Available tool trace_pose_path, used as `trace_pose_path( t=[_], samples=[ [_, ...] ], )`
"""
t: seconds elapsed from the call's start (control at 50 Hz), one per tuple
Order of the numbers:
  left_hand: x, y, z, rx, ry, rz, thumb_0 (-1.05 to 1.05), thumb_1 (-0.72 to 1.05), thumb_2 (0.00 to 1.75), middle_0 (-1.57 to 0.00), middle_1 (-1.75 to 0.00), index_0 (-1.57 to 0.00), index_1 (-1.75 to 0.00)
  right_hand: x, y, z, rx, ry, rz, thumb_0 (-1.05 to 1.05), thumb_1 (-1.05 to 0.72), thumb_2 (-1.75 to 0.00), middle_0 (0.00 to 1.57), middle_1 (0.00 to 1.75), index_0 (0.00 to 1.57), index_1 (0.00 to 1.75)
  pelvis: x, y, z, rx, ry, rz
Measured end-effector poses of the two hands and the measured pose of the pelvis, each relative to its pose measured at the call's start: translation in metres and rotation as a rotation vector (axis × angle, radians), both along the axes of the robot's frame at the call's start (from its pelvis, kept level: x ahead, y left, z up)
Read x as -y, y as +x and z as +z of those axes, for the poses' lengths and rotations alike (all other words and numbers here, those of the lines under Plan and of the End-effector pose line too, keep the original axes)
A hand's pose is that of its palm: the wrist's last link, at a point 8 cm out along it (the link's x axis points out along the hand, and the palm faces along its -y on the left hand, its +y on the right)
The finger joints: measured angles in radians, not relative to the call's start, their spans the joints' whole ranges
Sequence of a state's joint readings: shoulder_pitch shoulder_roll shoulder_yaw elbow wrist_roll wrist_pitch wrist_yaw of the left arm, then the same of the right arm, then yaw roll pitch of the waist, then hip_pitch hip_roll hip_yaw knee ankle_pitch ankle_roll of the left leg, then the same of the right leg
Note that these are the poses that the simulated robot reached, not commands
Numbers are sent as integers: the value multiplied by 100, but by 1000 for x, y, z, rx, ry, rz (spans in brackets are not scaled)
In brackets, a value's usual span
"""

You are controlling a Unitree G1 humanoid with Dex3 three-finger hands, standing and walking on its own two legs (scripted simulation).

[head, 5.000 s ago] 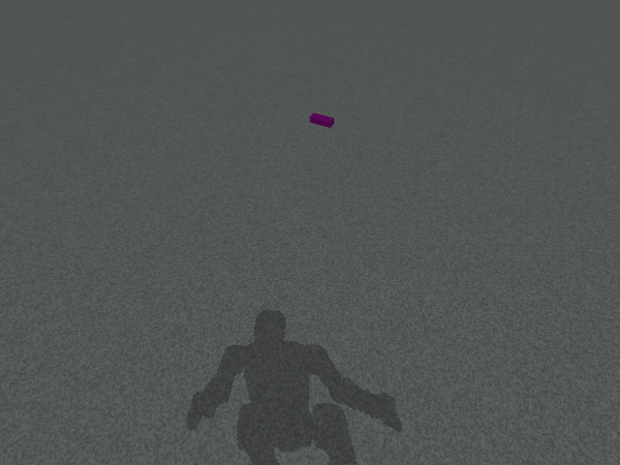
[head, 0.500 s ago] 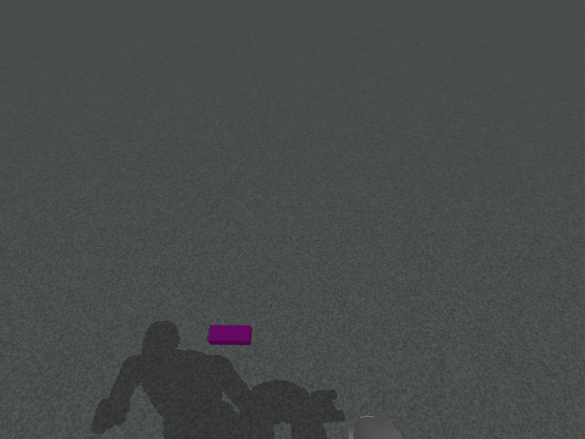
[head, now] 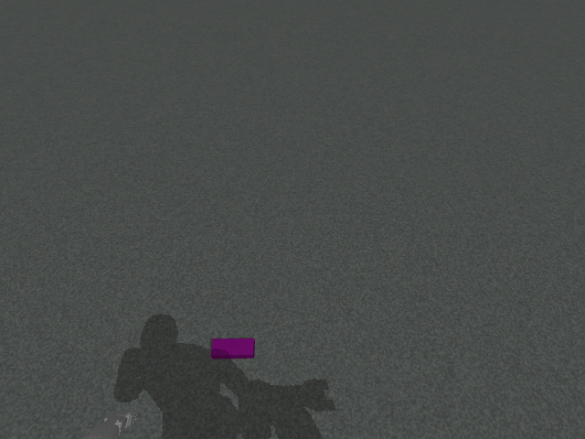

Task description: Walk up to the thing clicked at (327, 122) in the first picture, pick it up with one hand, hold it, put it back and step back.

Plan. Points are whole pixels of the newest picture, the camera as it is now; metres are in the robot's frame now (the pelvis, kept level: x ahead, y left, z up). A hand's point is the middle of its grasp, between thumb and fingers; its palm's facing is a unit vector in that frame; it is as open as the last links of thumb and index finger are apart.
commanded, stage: walk up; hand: left
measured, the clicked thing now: (233, 348) +0.51 +0.22 -0.74
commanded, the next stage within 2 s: none
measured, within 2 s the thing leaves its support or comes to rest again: neither
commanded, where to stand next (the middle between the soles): +0.05 -0.03 m, yaw +1 degrees
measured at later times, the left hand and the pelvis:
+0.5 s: hand out of the picture +0.08 +0.24 -0.14, palm faces +0.01 -0.94 -0.34, open 7.3 cm; pelvis +0.01 -0.01 +0.02, yaw +0 degrees
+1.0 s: hand out of the picture +0.12 +0.23 -0.14, palm faces +0.01 -0.94 -0.33, open 7.3 cm; pelvis +0.01 -0.02 +0.02, yaw +0 degrees
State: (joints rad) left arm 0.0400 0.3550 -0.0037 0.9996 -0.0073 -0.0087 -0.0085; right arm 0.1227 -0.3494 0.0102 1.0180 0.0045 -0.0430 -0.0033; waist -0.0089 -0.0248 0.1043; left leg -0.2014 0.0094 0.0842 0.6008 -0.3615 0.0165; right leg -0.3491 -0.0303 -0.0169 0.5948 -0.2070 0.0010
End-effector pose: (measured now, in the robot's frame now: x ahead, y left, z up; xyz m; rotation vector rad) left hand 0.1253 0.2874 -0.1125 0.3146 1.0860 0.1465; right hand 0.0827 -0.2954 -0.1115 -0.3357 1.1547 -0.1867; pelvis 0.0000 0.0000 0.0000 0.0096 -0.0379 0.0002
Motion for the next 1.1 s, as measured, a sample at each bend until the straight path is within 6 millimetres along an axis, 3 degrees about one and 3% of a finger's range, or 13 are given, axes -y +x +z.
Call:
trace_pose_path(
  t=[0.2, 0.38, 0.5, 0.66, 0.94, 1.1],
  samples=[
    [-4, -15, 7, -73, 3, 39, 1, 91, 90, -20, -30, -21, -30, 13, 16, 18, 4, -28, -11, 1, -90, -90, 21, 30, 20, 30, 2, 4, 13, 11, 4, -7],
    [-3, -46, 11, -160, 18, 94, 1, 91, 90, -20, -30, -21, -30, 15, 19, 13, -26, 1, -14, 1, -90, -90, 21, 30, 20, 30, 8, 10, 18, 12, 5, -5],
    [2, -56, 13, -182, 22, 115, 1, 91, 90, -20, -30, -21, -30, 14, 16, 8, -43, 23, -21, 1, -90, -90, 21, 30, 20, 30, 13, 12, 20, 13, 3, -1],
    [11, -50, 14, -170, 15, 113, 1, 91, 90, -20, -30, -21, -30, 16, 10, 5, -63, 35, -29, 1, -90, -90, 21, 30, 20, 30, 18, 13, 20, 7, 2, -2],
    [17, -22, 14, -119, 5, 84, 1, 91, 90, -20, -30, -21, -30, 25, -3, 8, -80, 14, -65, 1, -90, -90, 21, 30, 20, 30, 20, 17, 20, -1, 1, -7],
    [0, -17, 8, -72, 39, 67, 0, 91, 90, -20, -30, -21, -30, 36, -13, 6, -65, -43, -72, 1, -90, -90, 21, 30, 20, 30, 18, -17, 7, -11, 2, 9]
  ],
)
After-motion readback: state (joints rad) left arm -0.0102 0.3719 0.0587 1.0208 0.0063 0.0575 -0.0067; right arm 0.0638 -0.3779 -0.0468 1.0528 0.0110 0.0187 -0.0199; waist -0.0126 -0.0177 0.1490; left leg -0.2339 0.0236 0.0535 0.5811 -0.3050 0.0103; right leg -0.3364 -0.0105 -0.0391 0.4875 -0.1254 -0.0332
